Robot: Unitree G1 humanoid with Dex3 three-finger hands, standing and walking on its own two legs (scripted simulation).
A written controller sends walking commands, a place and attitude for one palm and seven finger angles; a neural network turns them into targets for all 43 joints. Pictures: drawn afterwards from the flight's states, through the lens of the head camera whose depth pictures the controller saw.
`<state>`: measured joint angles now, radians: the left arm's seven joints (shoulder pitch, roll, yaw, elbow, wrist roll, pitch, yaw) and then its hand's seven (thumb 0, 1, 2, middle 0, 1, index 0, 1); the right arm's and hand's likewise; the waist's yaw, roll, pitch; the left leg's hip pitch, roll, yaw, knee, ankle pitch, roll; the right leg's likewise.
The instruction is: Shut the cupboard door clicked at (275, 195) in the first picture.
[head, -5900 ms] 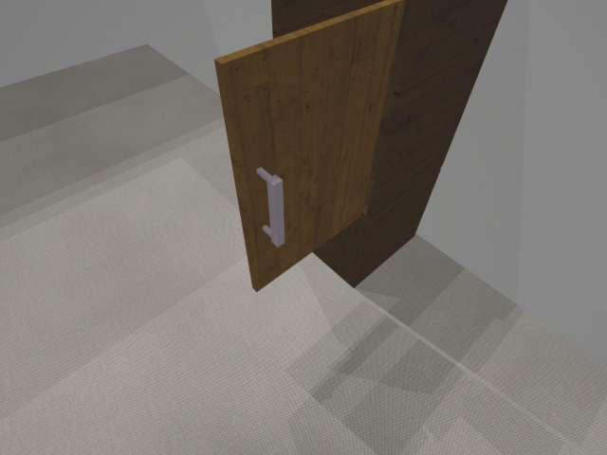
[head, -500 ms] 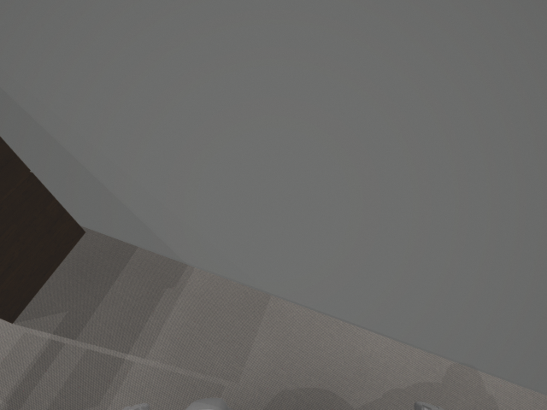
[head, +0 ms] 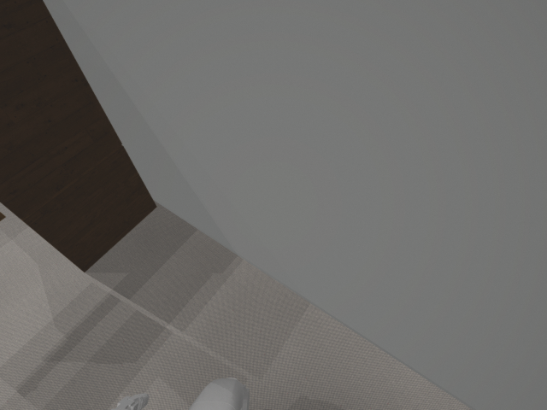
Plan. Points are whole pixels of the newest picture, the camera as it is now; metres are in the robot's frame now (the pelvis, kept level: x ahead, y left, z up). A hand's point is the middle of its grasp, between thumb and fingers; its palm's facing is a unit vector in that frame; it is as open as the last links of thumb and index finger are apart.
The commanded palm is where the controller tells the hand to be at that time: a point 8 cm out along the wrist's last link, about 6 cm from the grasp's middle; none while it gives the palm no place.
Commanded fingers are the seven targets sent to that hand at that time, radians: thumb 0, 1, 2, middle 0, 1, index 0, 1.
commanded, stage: turn to face it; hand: left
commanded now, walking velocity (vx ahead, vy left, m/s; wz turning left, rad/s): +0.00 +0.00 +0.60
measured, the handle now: out of the picture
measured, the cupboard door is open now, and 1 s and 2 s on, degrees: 90 90 90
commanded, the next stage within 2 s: take the last steps up to it in 1.44 s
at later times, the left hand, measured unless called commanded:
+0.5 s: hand out of the picture +0.05 +0.24 -0.16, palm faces +0.29 -0.91 -0.28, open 7.4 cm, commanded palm none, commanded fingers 0.00 0.90 0.90 -0.20 -0.30 -0.20 -0.30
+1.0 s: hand out of the picture -0.06 +0.20 -0.19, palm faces +0.60 -0.76 -0.25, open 7.4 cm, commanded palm none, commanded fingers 0.00 0.90 0.90 -0.20 -0.30 -0.20 -0.30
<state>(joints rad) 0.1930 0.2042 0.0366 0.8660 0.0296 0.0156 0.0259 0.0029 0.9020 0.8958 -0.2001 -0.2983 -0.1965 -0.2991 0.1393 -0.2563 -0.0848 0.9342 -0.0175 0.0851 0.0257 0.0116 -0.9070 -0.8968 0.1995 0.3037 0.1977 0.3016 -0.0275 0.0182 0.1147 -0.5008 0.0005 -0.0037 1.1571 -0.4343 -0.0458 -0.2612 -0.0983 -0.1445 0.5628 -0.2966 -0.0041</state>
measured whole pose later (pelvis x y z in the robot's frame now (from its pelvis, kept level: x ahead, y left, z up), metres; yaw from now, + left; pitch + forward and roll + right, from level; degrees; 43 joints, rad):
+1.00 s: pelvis +0.02 -0.01 -0.01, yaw +37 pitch +1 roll +1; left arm 0.21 0.26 0.07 0.92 0.02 0.06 0.02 0.01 0.90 0.90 -0.20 -0.30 -0.20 -0.30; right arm 0.10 -0.22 -0.05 0.90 -0.02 0.03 0.01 0.01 -0.91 -0.90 0.20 0.30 0.20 0.30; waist 0.00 -0.07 0.12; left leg -0.31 0.00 0.05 0.63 -0.33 0.03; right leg -0.39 -0.13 -0.12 1.00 -0.57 0.06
